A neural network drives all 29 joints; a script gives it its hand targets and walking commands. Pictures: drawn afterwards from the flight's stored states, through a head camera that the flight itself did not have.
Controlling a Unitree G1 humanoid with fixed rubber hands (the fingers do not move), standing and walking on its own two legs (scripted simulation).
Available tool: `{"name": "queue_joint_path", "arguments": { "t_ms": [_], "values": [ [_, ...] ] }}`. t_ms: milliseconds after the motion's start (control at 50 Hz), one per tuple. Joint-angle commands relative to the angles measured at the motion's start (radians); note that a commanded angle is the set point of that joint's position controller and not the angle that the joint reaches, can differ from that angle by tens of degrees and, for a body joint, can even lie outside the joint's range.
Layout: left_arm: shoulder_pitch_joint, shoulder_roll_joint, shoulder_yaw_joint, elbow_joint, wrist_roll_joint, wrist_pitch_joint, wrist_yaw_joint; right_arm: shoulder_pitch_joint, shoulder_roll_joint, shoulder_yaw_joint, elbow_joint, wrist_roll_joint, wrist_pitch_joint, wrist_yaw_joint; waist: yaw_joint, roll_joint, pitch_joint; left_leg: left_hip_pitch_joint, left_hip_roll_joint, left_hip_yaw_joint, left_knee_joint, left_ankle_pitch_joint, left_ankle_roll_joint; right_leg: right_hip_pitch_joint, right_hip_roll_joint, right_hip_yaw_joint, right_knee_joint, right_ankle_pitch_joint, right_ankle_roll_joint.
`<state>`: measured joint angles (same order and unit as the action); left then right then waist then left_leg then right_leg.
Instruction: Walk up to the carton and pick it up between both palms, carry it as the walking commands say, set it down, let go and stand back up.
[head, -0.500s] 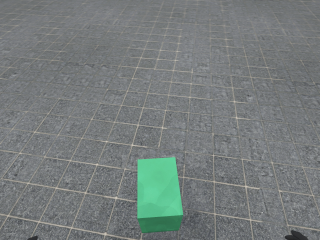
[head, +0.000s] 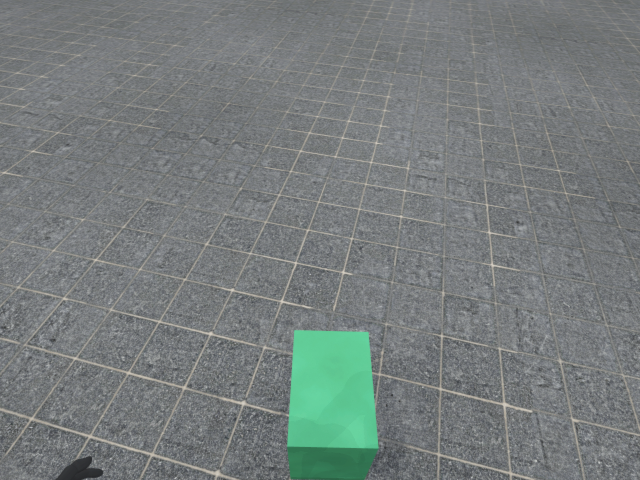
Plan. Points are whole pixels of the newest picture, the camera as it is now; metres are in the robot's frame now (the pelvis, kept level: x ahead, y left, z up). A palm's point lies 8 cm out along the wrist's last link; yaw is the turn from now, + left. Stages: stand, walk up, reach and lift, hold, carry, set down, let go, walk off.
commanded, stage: walk up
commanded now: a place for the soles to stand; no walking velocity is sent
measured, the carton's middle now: (329, 405) +0.47 -0.03 -0.62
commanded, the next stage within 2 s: reach and lift in 1.28 s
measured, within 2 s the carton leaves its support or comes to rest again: neither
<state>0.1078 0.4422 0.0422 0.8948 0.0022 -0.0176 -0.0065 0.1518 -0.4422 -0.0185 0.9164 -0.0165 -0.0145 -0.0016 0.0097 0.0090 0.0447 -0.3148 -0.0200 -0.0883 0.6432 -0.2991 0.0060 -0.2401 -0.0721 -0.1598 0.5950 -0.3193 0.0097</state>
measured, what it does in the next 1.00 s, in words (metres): stands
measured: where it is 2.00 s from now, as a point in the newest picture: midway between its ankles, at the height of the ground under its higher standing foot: outside the picture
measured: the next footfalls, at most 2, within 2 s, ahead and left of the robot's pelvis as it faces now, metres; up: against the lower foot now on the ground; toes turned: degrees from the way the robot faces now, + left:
none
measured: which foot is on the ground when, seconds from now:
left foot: down 0.00-1.00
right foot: down 0.00-1.00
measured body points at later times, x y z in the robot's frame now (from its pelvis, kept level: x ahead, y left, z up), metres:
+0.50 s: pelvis +0.00 -0.02 +0.00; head +0.03 -0.01 +0.45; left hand +0.12 +0.32 -0.10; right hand +0.14 -0.35 -0.09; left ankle +0.03 +0.12 -0.72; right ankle +0.00 -0.13 -0.73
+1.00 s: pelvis +0.00 -0.03 +0.00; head +0.02 -0.02 +0.45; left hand +0.09 +0.31 -0.10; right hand +0.16 -0.35 -0.10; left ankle +0.02 +0.11 -0.73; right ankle +0.00 -0.12 -0.73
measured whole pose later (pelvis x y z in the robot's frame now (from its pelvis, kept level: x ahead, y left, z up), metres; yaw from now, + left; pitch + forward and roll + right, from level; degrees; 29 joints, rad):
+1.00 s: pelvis +0.00 -0.03 +0.00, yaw +7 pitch -2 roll +0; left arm 0.06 0.43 0.06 0.91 0.01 0.04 -0.02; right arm 0.13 -0.44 -0.03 0.94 -0.02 -0.03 -0.03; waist 0.02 -0.01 0.10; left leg -0.31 -0.03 -0.12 0.61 -0.26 -0.02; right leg -0.22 -0.03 -0.15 0.60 -0.34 -0.04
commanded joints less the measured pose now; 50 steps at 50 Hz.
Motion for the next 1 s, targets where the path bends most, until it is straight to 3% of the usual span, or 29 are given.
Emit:
{"name": "queue_joint_path", "arguments": {
  "t_ms": [0, 220, 240, 280, 320, 360, 420, 460, 480, 520, 540, 560, 580, 600, 620, 640, 660, 700, 720, 740, 760, 860, 980],
  "values": [
    [-0.036, 0.173, 0.037, -0.012, 0.003, -0.015, 0.002, -0.060, -0.175, -0.027, -0.034, 0.001, -0.016, -0.002, 0.013, 0.036, -0.039, -0.099, 0.093, -0.152, -0.189, 0.092, 0.071, 0.113, -0.078, 0.157, -0.166, -0.060, -0.076],
    [-0.086, 0.160, 0.032, 0.060, 0.001, -0.011, -0.001, -0.084, -0.170, -0.023, 0.015, 0.005, -0.018, -0.004, 0.005, 0.022, -0.085, -0.002, 0.099, -0.130, -0.203, 0.277, 0.060, 0.155, -0.086, 0.127, -0.203, 0.082, -0.060],
    [-0.110, 0.171, 0.042, 0.050, 0.002, 0.012, -0.006, -0.060, -0.207, -0.033, 0.010, 0.013, -0.025, -0.018, -0.007, -0.001, -0.048, -0.023, 0.105, -0.141, -0.185, 0.353, 0.064, 0.132, -0.065, 0.107, -0.149, 0.120, -0.068],
    [-0.098, 0.154, 0.045, 0.040, -0.002, 0.029, -0.009, -0.046, -0.219, -0.041, 0.005, 0.008, -0.026, -0.030, -0.003, 0.041, -0.088, 0.004, 0.134, -0.190, -0.195, 0.412, 0.091, 0.128, -0.045, 0.102, -0.099, 0.128, -0.061],
    [-0.095, 0.144, 0.049, 0.031, 0.002, 0.039, -0.012, -0.046, -0.223, -0.047, -0.006, 0.003, -0.025, -0.037, -0.001, 0.061, -0.105, 0.010, 0.156, -0.231, -0.205, 0.401, 0.116, 0.119, -0.028, 0.108, -0.074, 0.096, -0.056],
    [-0.091, 0.143, 0.054, 0.025, 0.007, 0.042, -0.016, -0.052, -0.219, -0.048, -0.016, 0.001, -0.022, -0.039, 0.005, 0.061, -0.106, -0.022, 0.148, -0.220, -0.196, 0.357, 0.113, 0.139, -0.031, 0.116, -0.085, 0.082, -0.064],
    [-0.081, 0.166, 0.066, 0.016, 0.012, 0.042, -0.018, -0.059, -0.198, -0.045, -0.030, 0.002, -0.018, -0.039, 0.014, 0.006, -0.097, -0.080, 0.077, -0.121, -0.112, 0.268, 0.070, 0.170, -0.096, 0.148, -0.145, 0.095, -0.105],
    [-0.088, 0.196, 0.074, -0.001, 0.016, 0.044, -0.016, -0.038, -0.175, -0.045, -0.036, 0.005, -0.014, -0.039, 0.010, -0.088, -0.088, -0.059, 0.013, -0.001, 0.027, 0.217, 0.042, 0.123, -0.203, 0.173, -0.208, 0.101, -0.162],
    [-0.112, 0.198, 0.074, -0.016, 0.016, 0.044, -0.015, -0.011, -0.175, -0.050, -0.032, 0.002, -0.012, -0.037, -0.002, -0.116, -0.079, -0.037, 0.010, 0.024, 0.075, 0.132, 0.039, 0.078, -0.237, 0.174, -0.213, 0.102, -0.180],
    [-0.143, 0.191, 0.069, -0.039, 0.019, 0.048, -0.015, 0.047, -0.185, -0.059, -0.022, -0.001, -0.012, -0.029, -0.025, -0.133, -0.053, 0.024, 0.013, 0.040, 0.089, -0.005, 0.046, -0.019, -0.256, 0.166, -0.180, 0.061, -0.189],
    [-0.143, 0.187, 0.066, -0.046, 0.019, 0.051, -0.016, 0.064, -0.191, -0.061, -0.020, -0.005, -0.015, -0.026, -0.025, -0.127, -0.042, 0.045, 0.021, 0.029, 0.059, 0.007, 0.052, -0.050, -0.243, 0.150, -0.142, 0.029, -0.174],
    [-0.126, 0.177, 0.062, -0.051, 0.018, 0.054, -0.015, 0.066, -0.204, -0.063, -0.022, -0.009, -0.019, -0.025, -0.017, -0.088, -0.030, 0.051, 0.041, -0.009, 0.001, 0.106, 0.062, -0.065, -0.205, 0.121, -0.086, -0.011, -0.143],
    [-0.116, 0.165, 0.060, -0.055, 0.013, 0.058, -0.014, 0.042, -0.231, -0.066, -0.031, -0.014, -0.024, -0.028, -0.004, 0.000, -0.002, -0.021, 0.087, -0.123, -0.098, 0.188, 0.083, -0.048, -0.114, 0.077, -0.008, -0.067, -0.099],
    [-0.120, 0.156, 0.062, -0.058, 0.005, 0.063, -0.015, 0.032, -0.256, -0.070, -0.038, -0.018, -0.029, -0.031, 0.003, 0.079, -0.011, -0.061, 0.149, -0.274, -0.180, 0.201, 0.136, -0.025, -0.029, 0.072, 0.085, -0.120, -0.058],
    [-0.104, 0.140, 0.060, -0.056, 0.002, 0.067, -0.018, 0.023, -0.274, -0.069, -0.048, -0.021, -0.035, -0.036, 0.005, 0.131, -0.034, -0.062, 0.204, -0.399, -0.231, 0.176, 0.200, -0.017, 0.019, 0.115, 0.127, -0.166, -0.039],
    [-0.070, 0.133, 0.059, -0.046, 0.000, 0.067, -0.020, -0.006, -0.275, -0.067, -0.063, -0.019, -0.038, -0.042, 0.017, 0.148, -0.049, -0.044, 0.226, -0.425, -0.240, 0.155, 0.233, -0.023, 0.035, 0.150, 0.124, -0.186, -0.040],
    [-0.041, 0.131, 0.058, -0.031, 0.000, 0.063, -0.021, -0.036, -0.259, -0.062, -0.071, -0.016, -0.039, -0.047, 0.028, 0.139, -0.065, -0.041, 0.227, -0.398, -0.224, 0.146, 0.231, -0.004, 0.034, 0.164, 0.087, -0.160, -0.047],
    [-0.014, 0.148, 0.062, -0.011, 0.012, 0.047, -0.019, -0.057, -0.199, -0.043, -0.066, -0.008, -0.033, -0.044, 0.042, 0.045, -0.074, -0.104, 0.150, -0.244, -0.154, 0.124, 0.127, 0.096, -0.030, 0.214, -0.108, -0.063, -0.084],
    [-0.045, 0.177, 0.067, -0.020, 0.022, 0.037, -0.018, -0.037, -0.170, -0.036, -0.058, -0.002, -0.029, -0.039, 0.023, -0.025, -0.054, -0.114, 0.077, -0.133, -0.080, 0.099, 0.067, 0.095, -0.104, 0.261, -0.194, -0.045, -0.121],
    [-0.066, 0.193, 0.068, -0.026, 0.018, 0.031, -0.018, -0.020, -0.161, -0.037, -0.043, 0.000, -0.027, -0.038, 0.003, -0.060, -0.043, -0.052, 0.011, -0.044, -0.010, 0.085, 0.037, 0.048, -0.170, 0.314, -0.229, 0.034, -0.164],
    [-0.089, 0.194, 0.062, -0.032, 0.013, 0.030, -0.018, 0.008, -0.159, -0.040, -0.028, -0.001, -0.026, -0.038, -0.020, -0.056, -0.034, 0.005, 0.012, -0.009, -0.015, 0.087, 0.027, 0.012, -0.195, 0.301, -0.224, 0.101, -0.179],
    [-0.088, 0.175, 0.054, -0.031, 0.010, 0.036, -0.013, 0.010, -0.180, -0.049, -0.015, -0.004, -0.031, -0.034, -0.012, -0.072, -0.065, 0.059, 0.066, -0.063, -0.064, 0.304, 0.052, 0.037, -0.100, 0.177, -0.154, 0.112, -0.106],
    [-0.086, 0.169, 0.056, -0.037, 0.008, 0.046, -0.014, -0.007, -0.181, -0.048, -0.017, -0.006, -0.028, -0.039, -0.003, -0.038, -0.054, 0.016, 0.067, -0.083, -0.066, 0.263, 0.060, 0.044, -0.106, 0.177, -0.143, 0.062, -0.120]
  ]
}}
